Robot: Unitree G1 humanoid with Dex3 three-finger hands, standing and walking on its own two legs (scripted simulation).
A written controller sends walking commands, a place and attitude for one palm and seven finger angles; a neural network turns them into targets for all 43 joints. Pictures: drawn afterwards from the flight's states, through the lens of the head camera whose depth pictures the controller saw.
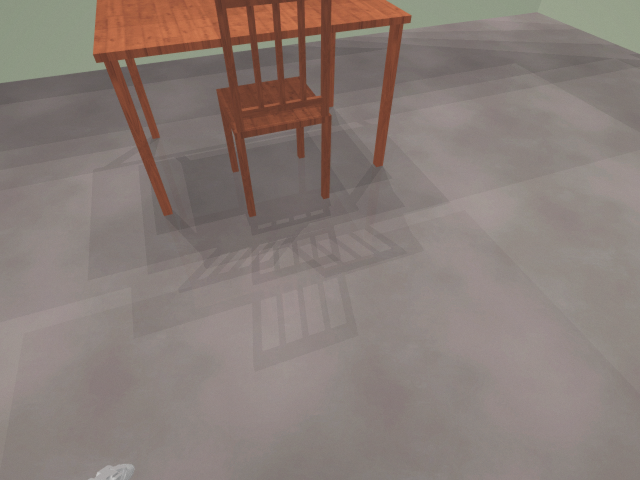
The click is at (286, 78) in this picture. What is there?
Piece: chair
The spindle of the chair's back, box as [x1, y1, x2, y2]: [272, 3, 285, 104]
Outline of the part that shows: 272,4 279,101 281,104 285,103 279,6 278,3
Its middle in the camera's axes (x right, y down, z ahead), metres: -0.15 -0.65 +1.37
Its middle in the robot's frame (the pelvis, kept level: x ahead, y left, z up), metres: +1.45 +0.21 -0.06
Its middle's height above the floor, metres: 0.70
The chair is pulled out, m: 0.00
